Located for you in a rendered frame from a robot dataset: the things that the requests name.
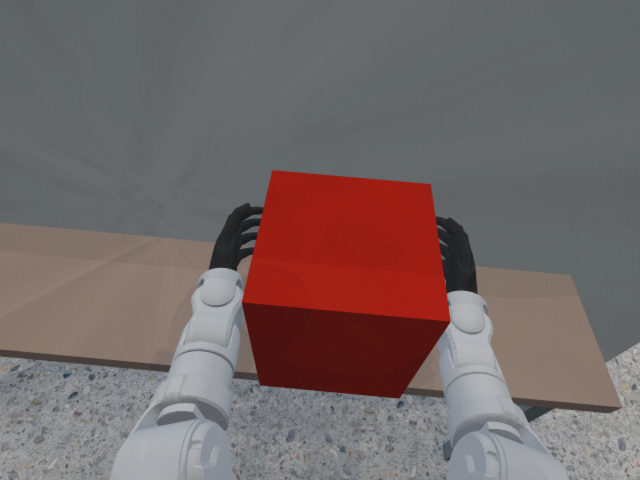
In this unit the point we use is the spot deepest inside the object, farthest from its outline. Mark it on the table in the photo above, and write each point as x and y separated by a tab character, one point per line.
121	300

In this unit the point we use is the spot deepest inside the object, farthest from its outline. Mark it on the left robot forearm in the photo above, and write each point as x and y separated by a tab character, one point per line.
199	380

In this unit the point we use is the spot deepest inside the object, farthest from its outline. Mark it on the robot right upper arm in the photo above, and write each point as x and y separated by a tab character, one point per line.
483	455

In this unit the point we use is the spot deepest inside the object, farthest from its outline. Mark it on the robot right hand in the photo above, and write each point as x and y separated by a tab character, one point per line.
458	266

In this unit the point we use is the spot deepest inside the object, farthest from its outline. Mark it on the right robot forearm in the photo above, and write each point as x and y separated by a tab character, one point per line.
474	387

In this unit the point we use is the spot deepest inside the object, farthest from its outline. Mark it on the robot left upper arm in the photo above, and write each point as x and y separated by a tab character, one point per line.
196	449

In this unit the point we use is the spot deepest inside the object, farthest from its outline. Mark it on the robot left hand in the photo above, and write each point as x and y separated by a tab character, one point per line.
227	252

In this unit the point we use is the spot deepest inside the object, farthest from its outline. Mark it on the carton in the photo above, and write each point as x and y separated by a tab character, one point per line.
346	290

